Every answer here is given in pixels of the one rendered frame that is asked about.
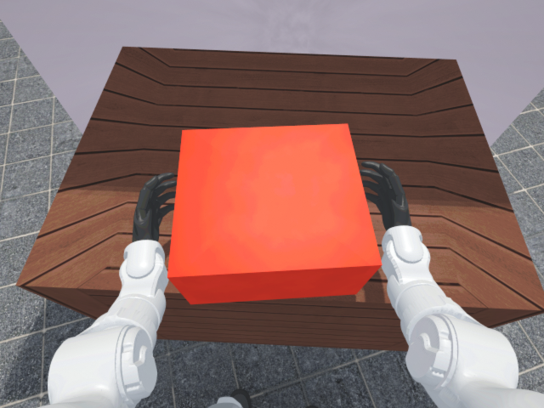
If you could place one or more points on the right robot upper arm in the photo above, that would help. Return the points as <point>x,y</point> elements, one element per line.
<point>465,365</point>

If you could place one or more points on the left robot forearm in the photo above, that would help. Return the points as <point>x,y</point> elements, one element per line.
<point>141,301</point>

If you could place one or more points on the robot left hand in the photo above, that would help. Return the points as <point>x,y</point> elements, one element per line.
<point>148,214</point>

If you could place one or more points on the right robot forearm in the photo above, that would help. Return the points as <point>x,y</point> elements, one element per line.
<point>411,288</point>

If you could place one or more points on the left robot upper arm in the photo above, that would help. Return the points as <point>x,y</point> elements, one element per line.
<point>113,368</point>

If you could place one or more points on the pedestal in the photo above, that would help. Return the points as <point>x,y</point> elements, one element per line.
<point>414,115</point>

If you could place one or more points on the robot right hand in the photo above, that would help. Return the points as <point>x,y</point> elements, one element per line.
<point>390,200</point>

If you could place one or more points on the carton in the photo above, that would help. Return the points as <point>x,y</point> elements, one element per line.
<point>266,213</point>

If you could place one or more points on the robot left foot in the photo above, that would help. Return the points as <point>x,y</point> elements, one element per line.
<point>242,396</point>

